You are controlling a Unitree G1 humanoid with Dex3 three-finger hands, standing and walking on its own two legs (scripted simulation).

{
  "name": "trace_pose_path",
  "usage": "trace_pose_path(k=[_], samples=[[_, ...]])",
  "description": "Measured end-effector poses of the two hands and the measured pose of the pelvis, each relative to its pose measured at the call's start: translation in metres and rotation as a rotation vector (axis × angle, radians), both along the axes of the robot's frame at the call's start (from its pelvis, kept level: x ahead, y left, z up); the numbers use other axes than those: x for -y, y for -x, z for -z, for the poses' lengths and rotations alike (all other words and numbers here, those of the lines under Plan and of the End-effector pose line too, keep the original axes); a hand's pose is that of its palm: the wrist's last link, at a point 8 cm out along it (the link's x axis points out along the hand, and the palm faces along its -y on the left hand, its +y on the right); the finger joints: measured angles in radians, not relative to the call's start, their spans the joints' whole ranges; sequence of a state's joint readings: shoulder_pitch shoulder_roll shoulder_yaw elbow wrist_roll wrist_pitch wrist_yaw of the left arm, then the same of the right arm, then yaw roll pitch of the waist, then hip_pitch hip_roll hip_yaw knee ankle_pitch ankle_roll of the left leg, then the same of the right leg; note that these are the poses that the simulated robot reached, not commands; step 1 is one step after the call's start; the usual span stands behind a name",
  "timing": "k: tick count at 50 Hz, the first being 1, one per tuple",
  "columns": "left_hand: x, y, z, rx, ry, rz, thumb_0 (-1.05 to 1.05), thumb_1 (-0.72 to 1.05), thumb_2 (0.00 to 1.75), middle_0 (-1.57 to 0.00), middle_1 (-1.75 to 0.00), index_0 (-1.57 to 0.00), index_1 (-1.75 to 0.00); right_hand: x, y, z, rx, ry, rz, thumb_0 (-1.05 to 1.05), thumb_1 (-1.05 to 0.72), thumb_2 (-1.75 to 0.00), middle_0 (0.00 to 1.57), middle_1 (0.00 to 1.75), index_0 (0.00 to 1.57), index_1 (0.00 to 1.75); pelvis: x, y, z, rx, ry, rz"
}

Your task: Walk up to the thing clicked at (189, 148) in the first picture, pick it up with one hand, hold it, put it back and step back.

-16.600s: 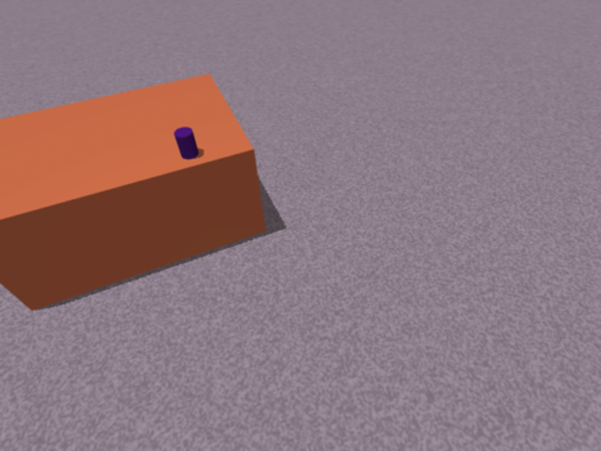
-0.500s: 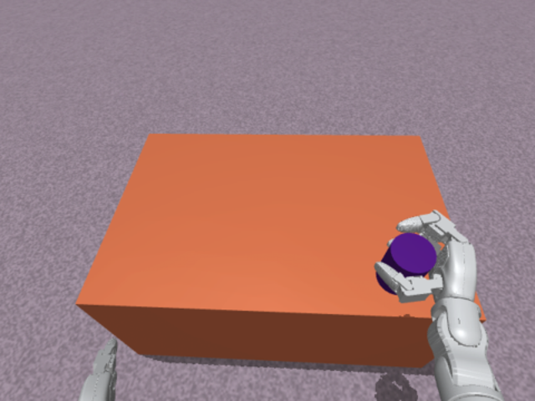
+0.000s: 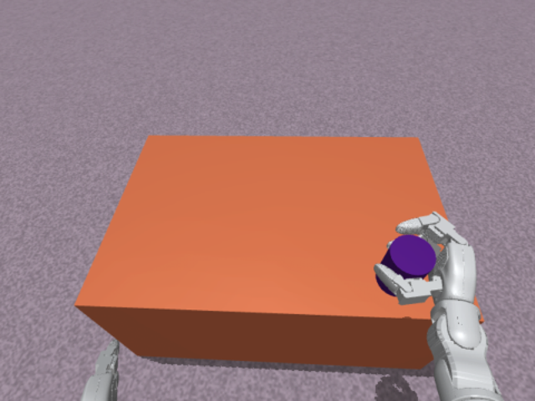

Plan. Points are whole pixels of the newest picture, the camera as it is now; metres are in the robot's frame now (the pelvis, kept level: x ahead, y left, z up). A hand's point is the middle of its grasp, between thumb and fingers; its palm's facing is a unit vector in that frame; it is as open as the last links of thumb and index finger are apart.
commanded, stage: hold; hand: right
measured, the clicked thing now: (403, 267) +0.32 -0.17 +0.02
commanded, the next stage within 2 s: crouch in 1.10 s
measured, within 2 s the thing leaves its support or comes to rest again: neither
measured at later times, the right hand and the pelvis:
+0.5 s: hand (404, 261) +0.32 -0.17 +0.05, palm faces +0.22 +0.98 +0.00, open 9.0 cm; pelvis -0.01 +0.01 +0.00, yaw +0 degrees
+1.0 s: hand (405, 261) +0.32 -0.17 +0.05, palm faces +0.22 +0.98 +0.00, open 9.0 cm; pelvis -0.01 +0.00 +0.00, yaw +0 degrees
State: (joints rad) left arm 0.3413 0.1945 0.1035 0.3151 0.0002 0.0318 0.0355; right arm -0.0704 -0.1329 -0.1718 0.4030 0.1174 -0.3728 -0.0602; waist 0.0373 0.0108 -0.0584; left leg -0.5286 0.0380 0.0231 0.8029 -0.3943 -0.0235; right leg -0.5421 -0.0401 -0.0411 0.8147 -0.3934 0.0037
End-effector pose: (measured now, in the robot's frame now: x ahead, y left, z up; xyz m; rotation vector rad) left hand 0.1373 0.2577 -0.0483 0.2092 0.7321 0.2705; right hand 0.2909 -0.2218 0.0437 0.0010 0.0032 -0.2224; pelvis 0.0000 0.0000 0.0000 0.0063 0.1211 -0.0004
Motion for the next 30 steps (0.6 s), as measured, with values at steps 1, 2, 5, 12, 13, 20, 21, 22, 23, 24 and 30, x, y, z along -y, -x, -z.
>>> trace_pose_path(k=[1,2,5,12,13,20,21,22,23,24,30], samples=[[0.000,0.000,0.000,0.000,0.001,0.000,-0.01,-0.52,0.06,-0.05,-0.06,-0.06,-0.05,0.000,0.000,0.000,0.000,0.001,0.000,-0.02,0.35,-1.06,0.76,1.14,0.83,1.17,0.000,0.000,0.000,0.000,0.000,0.000],[0.000,0.000,0.000,0.000,0.002,0.001,-0.01,-0.52,0.06,-0.05,-0.06,-0.06,-0.05,0.000,0.000,0.000,0.000,0.002,-0.001,-0.02,0.35,-1.06,0.76,1.14,0.82,1.17,0.000,0.000,0.000,0.001,0.001,0.000],[0.001,-0.001,-0.001,0.007,0.003,0.005,-0.01,-0.52,0.06,-0.05,-0.06,-0.06,-0.05,-0.002,-0.001,-0.003,0.006,0.000,-0.004,-0.02,0.35,-1.06,0.76,1.14,0.82,1.17,0.000,0.001,-0.001,0.005,0.001,0.000],[-0.004,0.002,-0.002,0.005,-0.003,-0.005,-0.01,-0.52,0.06,-0.05,-0.06,-0.06,-0.05,-0.003,-0.002,-0.004,0.000,0.000,-0.004,-0.02,0.35,-1.06,0.76,1.14,0.82,1.17,-0.001,0.002,-0.001,0.009,0.003,0.000],[-0.005,0.002,-0.002,0.005,-0.004,-0.005,-0.01,-0.52,0.06,-0.05,-0.06,-0.06,-0.05,-0.004,-0.001,-0.003,-0.002,-0.001,-0.004,-0.02,0.35,-1.06,0.76,1.14,0.82,1.17,-0.002,0.002,-0.001,0.009,0.003,-0.001],[-0.006,0.005,-0.001,0.003,0.001,-0.001,-0.01,-0.52,0.06,-0.05,-0.06,-0.06,-0.05,-0.008,0.004,-0.002,-0.003,-0.003,-0.009,-0.02,0.35,-1.06,0.76,1.14,0.83,1.17,-0.004,0.004,-0.002,0.014,0.004,0.000],[-0.006,0.005,-0.001,0.004,0.001,-0.002,-0.01,-0.52,0.06,-0.05,-0.06,-0.06,-0.05,-0.007,0.004,-0.002,-0.004,-0.002,-0.006,-0.02,0.35,-1.06,0.76,1.14,0.83,1.17,-0.004,0.004,-0.002,0.015,0.004,0.000],[-0.006,0.004,-0.001,0.006,0.000,-0.003,-0.01,-0.52,0.06,-0.05,-0.06,-0.06,-0.05,-0.007,0.004,-0.002,-0.004,-0.002,-0.003,-0.02,0.35,-1.06,0.76,1.14,0.83,1.17,-0.005,0.004,-0.002,0.016,0.004,0.000],[-0.007,0.004,-0.002,0.009,-0.001,-0.004,-0.01,-0.52,0.06,-0.05,-0.06,-0.06,-0.05,-0.007,0.004,-0.002,-0.004,-0.002,-0.001,-0.02,0.35,-1.06,0.76,1.14,0.83,1.17,-0.005,0.005,-0.002,0.017,0.004,0.000],[-0.008,0.004,-0.002,0.010,-0.002,-0.004,-0.01,-0.52,0.06,-0.05,-0.06,-0.06,-0.05,-0.007,0.005,-0.002,-0.003,-0.001,-0.001,-0.02,0.35,-1.06,0.76,1.14,0.83,1.17,-0.005,0.005,-0.002,0.017,0.004,0.000],[-0.009,0.005,-0.002,0.009,-0.006,-0.001,-0.01,-0.52,0.06,-0.05,-0.06,-0.06,-0.05,-0.008,0.007,-0.003,0.003,-0.001,-0.002,-0.02,0.35,-1.06,0.76,1.14,0.83,1.17,-0.006,0.005,-0.002,0.018,0.005,0.002]])
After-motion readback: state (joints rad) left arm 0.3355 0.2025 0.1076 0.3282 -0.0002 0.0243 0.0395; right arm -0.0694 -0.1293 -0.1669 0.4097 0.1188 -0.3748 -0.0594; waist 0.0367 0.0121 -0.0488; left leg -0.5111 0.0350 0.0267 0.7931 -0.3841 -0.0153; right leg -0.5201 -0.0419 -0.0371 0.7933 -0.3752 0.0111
